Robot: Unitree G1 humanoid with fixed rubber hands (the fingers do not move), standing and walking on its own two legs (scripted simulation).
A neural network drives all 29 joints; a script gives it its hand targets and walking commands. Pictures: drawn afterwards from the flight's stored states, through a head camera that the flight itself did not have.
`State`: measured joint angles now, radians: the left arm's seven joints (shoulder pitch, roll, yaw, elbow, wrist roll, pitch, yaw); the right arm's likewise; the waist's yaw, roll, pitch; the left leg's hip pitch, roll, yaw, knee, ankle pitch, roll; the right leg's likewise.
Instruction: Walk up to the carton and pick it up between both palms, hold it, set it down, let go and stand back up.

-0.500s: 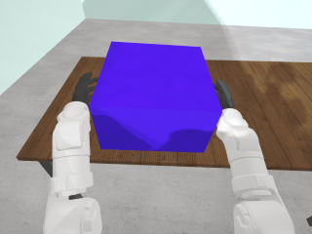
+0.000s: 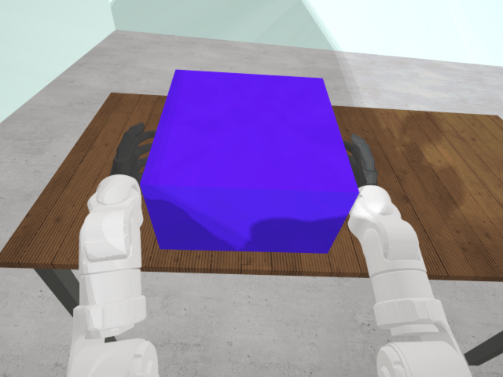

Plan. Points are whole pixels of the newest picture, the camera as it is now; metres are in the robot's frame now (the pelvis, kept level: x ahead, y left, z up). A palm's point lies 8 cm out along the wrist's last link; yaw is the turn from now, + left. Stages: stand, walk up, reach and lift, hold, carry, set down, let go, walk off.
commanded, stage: hold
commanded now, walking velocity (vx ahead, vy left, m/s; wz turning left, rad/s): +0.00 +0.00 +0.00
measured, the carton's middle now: (247, 156) +0.41 -0.01 +0.16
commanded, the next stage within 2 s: none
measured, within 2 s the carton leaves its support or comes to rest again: neither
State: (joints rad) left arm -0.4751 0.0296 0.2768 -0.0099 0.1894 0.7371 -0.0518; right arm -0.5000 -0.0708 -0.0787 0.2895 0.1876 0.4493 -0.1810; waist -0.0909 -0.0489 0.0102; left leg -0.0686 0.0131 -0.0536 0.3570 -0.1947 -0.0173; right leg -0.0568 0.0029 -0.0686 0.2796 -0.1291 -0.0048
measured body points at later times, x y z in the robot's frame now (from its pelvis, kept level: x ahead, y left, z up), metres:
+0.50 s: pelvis +0.00 +0.00 +0.00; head -0.04 +0.03 +0.45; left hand +0.36 +0.18 +0.17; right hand +0.36 -0.17 +0.17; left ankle +0.01 +0.13 -0.75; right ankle +0.02 -0.11 -0.75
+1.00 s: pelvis -0.01 +0.00 +0.00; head -0.04 +0.01 +0.45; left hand +0.36 +0.18 +0.17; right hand +0.36 -0.17 +0.15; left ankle +0.01 +0.13 -0.75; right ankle +0.02 -0.11 -0.75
